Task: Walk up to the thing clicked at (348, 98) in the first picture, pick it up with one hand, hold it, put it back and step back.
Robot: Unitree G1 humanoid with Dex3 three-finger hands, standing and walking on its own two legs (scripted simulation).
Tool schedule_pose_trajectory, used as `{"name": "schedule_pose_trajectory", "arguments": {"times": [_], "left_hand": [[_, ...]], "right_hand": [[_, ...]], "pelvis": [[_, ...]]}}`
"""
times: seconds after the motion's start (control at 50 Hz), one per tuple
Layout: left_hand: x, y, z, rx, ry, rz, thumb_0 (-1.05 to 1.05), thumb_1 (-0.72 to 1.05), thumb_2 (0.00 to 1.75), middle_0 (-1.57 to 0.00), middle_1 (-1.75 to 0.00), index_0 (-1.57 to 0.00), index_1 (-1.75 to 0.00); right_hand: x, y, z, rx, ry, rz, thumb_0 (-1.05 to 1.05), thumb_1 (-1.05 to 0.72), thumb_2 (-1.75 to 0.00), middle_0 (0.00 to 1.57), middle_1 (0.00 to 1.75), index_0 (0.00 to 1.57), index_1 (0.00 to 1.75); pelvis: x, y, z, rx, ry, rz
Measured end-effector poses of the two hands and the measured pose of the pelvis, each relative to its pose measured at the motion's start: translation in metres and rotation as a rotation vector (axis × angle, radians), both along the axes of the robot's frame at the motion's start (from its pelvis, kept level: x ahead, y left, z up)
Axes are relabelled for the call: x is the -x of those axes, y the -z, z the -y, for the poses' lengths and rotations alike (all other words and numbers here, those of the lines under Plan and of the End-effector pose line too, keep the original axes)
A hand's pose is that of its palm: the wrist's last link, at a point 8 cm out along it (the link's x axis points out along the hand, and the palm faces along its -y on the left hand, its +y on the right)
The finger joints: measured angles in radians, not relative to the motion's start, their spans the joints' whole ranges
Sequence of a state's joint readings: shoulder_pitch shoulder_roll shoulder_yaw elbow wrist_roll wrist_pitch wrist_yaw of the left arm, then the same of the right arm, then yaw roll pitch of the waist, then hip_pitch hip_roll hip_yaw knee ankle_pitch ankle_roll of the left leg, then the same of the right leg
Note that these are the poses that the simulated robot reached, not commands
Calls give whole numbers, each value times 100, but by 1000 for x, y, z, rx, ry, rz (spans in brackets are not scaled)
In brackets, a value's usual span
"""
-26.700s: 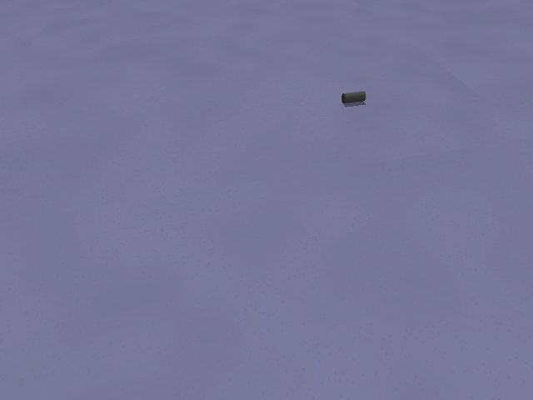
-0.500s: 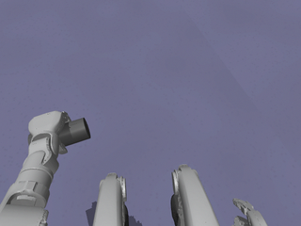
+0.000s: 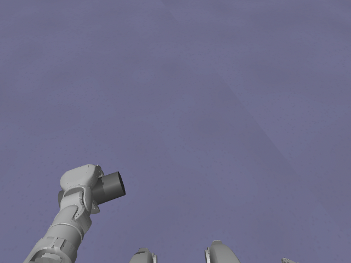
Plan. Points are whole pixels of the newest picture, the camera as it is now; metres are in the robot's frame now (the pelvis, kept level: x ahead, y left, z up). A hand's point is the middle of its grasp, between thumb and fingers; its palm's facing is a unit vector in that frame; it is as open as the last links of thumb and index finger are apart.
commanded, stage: lift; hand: left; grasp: from above
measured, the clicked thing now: (93, 192) +0.35 +0.23 -0.10
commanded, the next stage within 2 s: hold in 0.36 s
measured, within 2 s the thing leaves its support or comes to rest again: neither
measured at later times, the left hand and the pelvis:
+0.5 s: hand (81, 178) +0.35 +0.23 -0.01, palm faces -0.43 -0.16 -0.89, open 9.5 cm; pelvis +0.03 +0.01 +0.06, yaw +0 degrees
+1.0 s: hand (78, 171) +0.35 +0.22 +0.03, palm faces -0.43 -0.14 -0.89, open 9.5 cm; pelvis +0.04 +0.00 +0.08, yaw -1 degrees
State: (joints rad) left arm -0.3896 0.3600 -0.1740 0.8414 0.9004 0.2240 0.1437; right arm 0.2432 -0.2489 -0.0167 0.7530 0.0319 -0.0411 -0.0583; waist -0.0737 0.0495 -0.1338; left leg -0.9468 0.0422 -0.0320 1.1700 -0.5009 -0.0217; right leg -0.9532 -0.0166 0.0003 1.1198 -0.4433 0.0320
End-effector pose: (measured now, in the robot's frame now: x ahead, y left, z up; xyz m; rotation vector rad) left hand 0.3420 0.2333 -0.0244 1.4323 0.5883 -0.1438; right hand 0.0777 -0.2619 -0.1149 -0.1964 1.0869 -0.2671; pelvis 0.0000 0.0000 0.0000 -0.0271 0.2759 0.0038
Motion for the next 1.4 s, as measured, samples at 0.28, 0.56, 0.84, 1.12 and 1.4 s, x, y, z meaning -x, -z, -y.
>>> {"name": "schedule_pose_trajectory", "arguments": {"times": [0.28, 0.56, 0.84, 1.12, 1.4], "left_hand": [[-7, -47, 4, 1, -18, 7, -1, 11, 29, -80, -36, -80, -35], [-14, -77, 4, -5, -4, 13, -1, 11, 28, -81, -34, -81, -33], [-19, -101, 8, -10, 13, 21, -1, 11, 28, -81, -34, -82, -33], [-6, -113, 15, -10, 24, 13, -1, 10, 29, -81, -35, -82, -34], [9, -122, 19, -6, 21, 16, -1, 9, 31, -79, -40, -80, -39]], "right_hand": [[-16, -44, -4, -21, -9, 27, 1, -89, -89, 20, 30, 20, 30], [-47, -66, -12, -46, -27, 82, 1, -89, -89, 20, 30, 20, 30], [-62, -77, -10, -63, -46, 116, 1, -88, -89, 20, 30, 20, 30], [-70, -85, -9, -77, -71, 152, 1, -88, -89, 20, 30, 20, 30], [-77, -92, -10, -86, -97, 195, 1, -89, -89, 20, 30, 20, 30]], "pelvis": [[-18, -44, -1, -11, 4, 83], [-34, -64, -6, -16, 11, 132], [-41, -74, -4, -20, 16, 171], [-36, -80, 1, -26, 16, 209], [-28, -84, 4, -31, 15, 241]]}}
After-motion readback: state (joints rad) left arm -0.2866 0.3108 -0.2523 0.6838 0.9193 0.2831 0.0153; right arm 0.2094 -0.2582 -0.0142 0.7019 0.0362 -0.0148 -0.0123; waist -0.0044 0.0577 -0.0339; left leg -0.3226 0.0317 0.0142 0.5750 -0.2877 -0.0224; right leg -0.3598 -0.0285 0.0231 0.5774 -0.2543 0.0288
